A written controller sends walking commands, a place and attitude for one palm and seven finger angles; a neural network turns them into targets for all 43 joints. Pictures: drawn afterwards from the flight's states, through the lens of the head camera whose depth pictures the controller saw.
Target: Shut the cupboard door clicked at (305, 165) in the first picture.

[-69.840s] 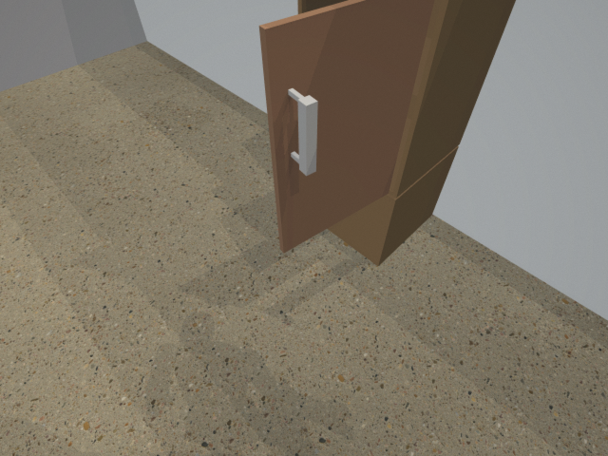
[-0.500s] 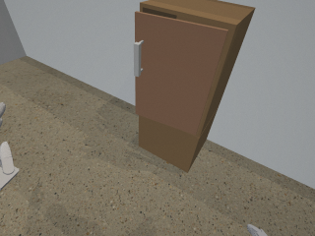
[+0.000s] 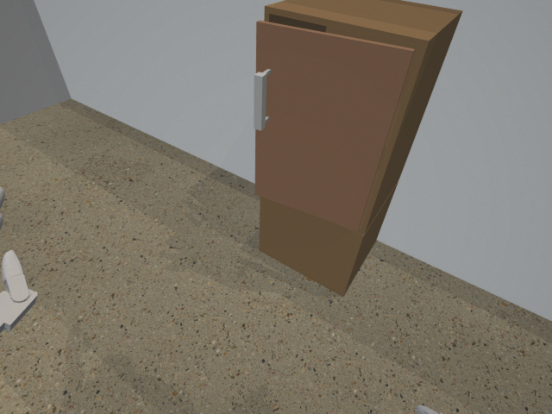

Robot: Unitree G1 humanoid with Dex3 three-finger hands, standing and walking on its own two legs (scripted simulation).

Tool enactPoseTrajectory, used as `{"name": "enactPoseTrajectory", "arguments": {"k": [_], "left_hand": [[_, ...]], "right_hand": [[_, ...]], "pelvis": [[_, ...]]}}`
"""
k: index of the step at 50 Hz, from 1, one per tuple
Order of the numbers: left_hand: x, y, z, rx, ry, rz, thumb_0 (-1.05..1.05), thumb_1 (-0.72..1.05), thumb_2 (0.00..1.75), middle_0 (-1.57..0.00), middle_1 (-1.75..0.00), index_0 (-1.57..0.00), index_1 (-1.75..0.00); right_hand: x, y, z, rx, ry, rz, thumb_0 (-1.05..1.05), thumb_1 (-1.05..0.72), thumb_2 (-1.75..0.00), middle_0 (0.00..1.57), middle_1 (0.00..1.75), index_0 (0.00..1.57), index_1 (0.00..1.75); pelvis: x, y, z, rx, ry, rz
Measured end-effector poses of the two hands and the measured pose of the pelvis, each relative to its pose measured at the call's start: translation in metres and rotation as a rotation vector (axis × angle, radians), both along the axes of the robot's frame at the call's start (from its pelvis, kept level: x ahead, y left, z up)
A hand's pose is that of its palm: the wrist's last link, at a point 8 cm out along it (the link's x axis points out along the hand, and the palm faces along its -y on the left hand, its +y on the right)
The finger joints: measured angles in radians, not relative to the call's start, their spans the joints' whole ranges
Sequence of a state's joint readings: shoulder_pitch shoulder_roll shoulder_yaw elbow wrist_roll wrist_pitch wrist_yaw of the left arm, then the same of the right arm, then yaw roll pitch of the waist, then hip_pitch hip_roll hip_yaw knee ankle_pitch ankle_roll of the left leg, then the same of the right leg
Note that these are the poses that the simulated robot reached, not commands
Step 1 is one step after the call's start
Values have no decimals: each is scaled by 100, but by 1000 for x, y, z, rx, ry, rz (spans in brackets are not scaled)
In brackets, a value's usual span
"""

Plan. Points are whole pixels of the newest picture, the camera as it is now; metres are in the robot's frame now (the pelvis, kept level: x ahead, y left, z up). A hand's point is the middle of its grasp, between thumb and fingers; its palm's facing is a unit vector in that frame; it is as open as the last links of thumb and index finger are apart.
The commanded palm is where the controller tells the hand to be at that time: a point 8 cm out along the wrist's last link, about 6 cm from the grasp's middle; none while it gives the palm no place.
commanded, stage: let the arm hang, fingers relaxed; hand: left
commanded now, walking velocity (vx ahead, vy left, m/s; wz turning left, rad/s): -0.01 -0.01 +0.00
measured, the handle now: (263, 99) +0.93 +0.11 +0.05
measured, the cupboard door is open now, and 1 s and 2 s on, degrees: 8 8 8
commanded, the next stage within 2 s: look to check the result in 1.16 s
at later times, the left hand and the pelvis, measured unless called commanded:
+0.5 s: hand out of the picture +0.07 +0.22 -0.18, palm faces +0.08 -0.98 -0.18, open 7.0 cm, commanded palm none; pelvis +0.01 +0.04 -0.01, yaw +4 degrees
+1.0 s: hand out of the picture +0.00 +0.23 -0.17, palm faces +0.06 -0.98 -0.17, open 7.4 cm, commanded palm none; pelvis +0.03 +0.06 +0.01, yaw +2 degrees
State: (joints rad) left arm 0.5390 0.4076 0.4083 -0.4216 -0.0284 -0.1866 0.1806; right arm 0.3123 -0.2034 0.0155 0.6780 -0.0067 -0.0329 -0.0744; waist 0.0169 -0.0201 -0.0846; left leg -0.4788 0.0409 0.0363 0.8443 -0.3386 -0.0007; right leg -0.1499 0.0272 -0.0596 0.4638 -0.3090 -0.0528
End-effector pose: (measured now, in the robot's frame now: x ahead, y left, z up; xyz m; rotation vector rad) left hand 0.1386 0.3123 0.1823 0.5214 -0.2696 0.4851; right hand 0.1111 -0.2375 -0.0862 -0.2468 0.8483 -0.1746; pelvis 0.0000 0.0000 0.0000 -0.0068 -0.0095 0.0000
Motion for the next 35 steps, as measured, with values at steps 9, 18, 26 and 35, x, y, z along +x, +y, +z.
{"name": "enactPoseTrajectory", "arguments": {"k": [9,18,26,35], "left_hand": [[49,8,-168,-299,617,-14,0,90,90,-19,-30,-19,-30],[-52,-82,-322,-688,1240,-43,-5,96,90,-20,-30,-21,-30],[-86,-37,-328,-671,1388,86,-5,95,90,-20,-30,-21,-30],[-128,-9,-318,-651,1534,194,-1,92,90,-19,-30,-20,-30]], "right_hand": [[23,12,-26,-9,41,84,1,-91,-90,20,30,20,30],[-24,35,-49,58,284,47,1,-91,-90,20,30,20,30],[-70,47,-46,48,470,-23,1,-92,-90,20,30,20,30],[-79,65,-48,85,506,-51,1,-91,-90,20,30,20,30]], "pelvis": [[0,32,-18,4,10,51],[0,25,-18,0,-6,81],[15,40,-4,-22,-8,69],[24,54,5,-5,-12,50]]}}
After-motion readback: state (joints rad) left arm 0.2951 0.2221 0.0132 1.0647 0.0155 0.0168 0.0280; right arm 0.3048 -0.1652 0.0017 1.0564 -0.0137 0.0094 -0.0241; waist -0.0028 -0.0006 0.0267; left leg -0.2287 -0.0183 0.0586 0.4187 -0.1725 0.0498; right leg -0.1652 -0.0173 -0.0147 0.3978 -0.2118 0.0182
